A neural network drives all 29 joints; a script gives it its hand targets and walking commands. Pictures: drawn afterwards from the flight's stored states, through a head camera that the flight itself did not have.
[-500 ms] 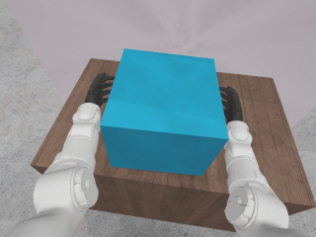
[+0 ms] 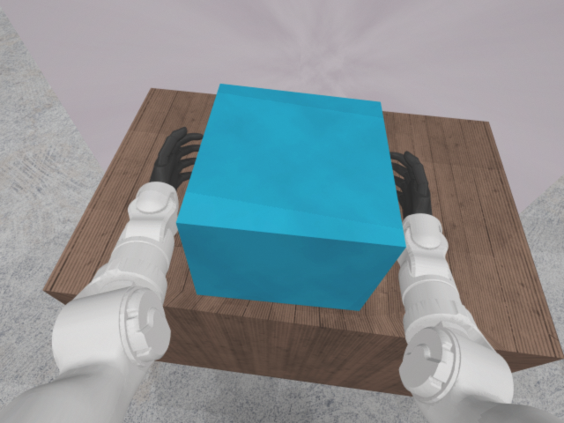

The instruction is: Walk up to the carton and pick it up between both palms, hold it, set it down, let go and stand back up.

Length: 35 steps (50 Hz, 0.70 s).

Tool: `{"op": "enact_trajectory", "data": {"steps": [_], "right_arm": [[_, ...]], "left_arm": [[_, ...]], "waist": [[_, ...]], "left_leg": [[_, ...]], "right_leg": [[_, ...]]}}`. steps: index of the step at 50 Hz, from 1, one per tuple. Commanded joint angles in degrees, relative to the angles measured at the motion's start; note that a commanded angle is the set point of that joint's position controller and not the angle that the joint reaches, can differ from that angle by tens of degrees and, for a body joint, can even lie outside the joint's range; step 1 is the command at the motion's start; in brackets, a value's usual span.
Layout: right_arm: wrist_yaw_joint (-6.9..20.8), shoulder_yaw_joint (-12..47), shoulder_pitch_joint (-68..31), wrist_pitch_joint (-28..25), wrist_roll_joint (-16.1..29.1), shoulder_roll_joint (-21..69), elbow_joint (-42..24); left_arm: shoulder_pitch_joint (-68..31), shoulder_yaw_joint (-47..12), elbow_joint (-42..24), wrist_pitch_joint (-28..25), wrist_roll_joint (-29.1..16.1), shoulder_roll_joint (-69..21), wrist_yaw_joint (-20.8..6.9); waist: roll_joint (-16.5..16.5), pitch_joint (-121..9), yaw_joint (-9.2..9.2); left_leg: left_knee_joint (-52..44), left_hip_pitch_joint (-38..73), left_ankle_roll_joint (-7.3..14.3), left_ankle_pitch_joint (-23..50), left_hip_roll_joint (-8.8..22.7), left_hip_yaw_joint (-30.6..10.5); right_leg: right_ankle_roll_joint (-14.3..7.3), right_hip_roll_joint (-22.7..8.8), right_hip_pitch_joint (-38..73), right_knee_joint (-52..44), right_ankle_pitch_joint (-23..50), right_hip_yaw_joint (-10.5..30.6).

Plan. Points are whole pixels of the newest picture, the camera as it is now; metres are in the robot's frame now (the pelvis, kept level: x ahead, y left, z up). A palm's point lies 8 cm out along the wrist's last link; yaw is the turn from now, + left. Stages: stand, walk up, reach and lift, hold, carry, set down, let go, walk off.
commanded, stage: set down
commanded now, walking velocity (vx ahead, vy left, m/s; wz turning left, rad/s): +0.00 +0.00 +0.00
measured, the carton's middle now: (289, 197) +0.47 -0.05 +0.00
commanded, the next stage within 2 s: none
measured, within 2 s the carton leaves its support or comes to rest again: rests again in 0.94 s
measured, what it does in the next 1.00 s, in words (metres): stands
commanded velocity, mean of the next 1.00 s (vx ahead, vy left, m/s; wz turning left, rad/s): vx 0.00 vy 0.00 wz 0.00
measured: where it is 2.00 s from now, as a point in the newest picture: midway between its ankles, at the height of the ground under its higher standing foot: outside the picture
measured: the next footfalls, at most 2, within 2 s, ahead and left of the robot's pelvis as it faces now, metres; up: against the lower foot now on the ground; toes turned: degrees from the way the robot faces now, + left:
none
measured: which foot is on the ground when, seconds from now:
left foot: down 0.00-1.00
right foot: down 0.00-1.00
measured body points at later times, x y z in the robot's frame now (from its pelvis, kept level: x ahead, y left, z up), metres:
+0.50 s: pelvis -0.01 +0.00 +0.00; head +0.09 +0.00 +0.44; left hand +0.47 +0.14 +0.05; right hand +0.41 -0.23 +0.04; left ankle -0.04 +0.10 -0.75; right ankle -0.02 -0.11 -0.75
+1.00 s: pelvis +0.00 +0.00 +0.00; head +0.11 +0.01 +0.43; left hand +0.49 +0.13 +0.04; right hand +0.41 -0.23 +0.04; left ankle -0.04 +0.10 -0.75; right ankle -0.02 -0.10 -0.75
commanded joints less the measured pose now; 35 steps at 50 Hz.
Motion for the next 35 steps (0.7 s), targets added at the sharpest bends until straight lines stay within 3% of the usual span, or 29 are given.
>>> {"op": "enact_trajectory", "data": {"steps": [1, 20, 27, 28, 29, 30, 31, 35], "right_arm": [[6.13, 16.01, -32.49, -3.43, -3.01, 25.60, -1.06], [6.16, 14.95, -30.49, -4.77, -4.25, 25.56, 3.08], [6.24, 13.64, -29.53, -5.26, -4.76, 25.54, 4.97], [6.21, 13.62, -29.64, -5.32, -4.85, 25.31, 5.36], [6.54, 11.04, -31.48, -4.23, -3.91, 22.84, 5.21], [6.71, 11.69, -30.38, -3.87, -3.55, 23.29, 5.08], [6.78, 10.99, -30.20, -3.64, -3.67, 22.53, 5.31], [7.26, 11.31, -29.30, -3.61, -3.38, 23.58, 5.18]], "left_arm": [[-29.50, -8.60, -2.89, -4.49, 1.07, -27.60, -4.55], [-29.09, -7.83, 1.84, -8.77, 1.25, -25.84, -4.64], [-29.47, -8.53, 1.90, -9.84, 1.22, -26.23, -4.42], [-29.54, -8.50, 2.36, -9.89, 1.44, -26.10, -4.42], [-31.15, -6.82, 3.52, -8.54, -0.26, -25.58, -4.77], [-30.47, -7.02, 3.56, -8.37, -0.38, -25.42, -4.98], [-30.48, -6.94, 3.72, -8.35, -0.32, -25.32, -5.11], [-30.73, -7.41, 2.15, -8.56, -0.11, -25.46, -4.46]], "waist": [[0.87, -34.85, -0.53], [0.97, -34.41, -0.82], [2.51, -34.46, -1.55], [2.99, -33.95, -1.71], [-0.91, -30.62, -4.96], [-0.11, -29.93, -3.81], [-0.01, -30.01, -4.17], [2.80, -32.53, -3.49]], "left_leg": [[3.05, 12.42, -3.35, 25.61, 1.25, -0.19], [2.55, 8.13, -2.91, 22.09, 1.35, -0.62], [3.24, 10.68, -3.50, 23.37, 1.71, -0.77], [3.59, 11.08, -3.67, 23.69, 1.78, -0.78], [3.38, 10.85, -3.78, 17.47, 1.11, -1.58], [2.37, 9.07, -3.53, 14.93, 0.90, -1.17], [1.66, 8.97, -3.41, 13.56, 0.98, -1.15], [3.44, 11.54, -4.40, 17.53, 1.13, -1.16]], "right_leg": [[3.47, -0.93, 18.42, 6.18, 32.60, -0.50], [2.95, -1.49, 16.79, 6.22, 29.73, 0.32], [2.43, -1.37, 12.94, 5.73, 27.51, -0.23], [2.29, -1.35, 12.09, 5.54, 27.15, -0.29], [2.69, -0.81, 13.15, 5.49, 26.00, 0.14], [2.76, -1.24, 13.50, 6.01, 26.05, 0.37], [2.92, -1.23, 12.56, 5.85, 25.31, 0.23], [2.31, -0.93, 10.11, 6.31, 25.53, -0.15]]}}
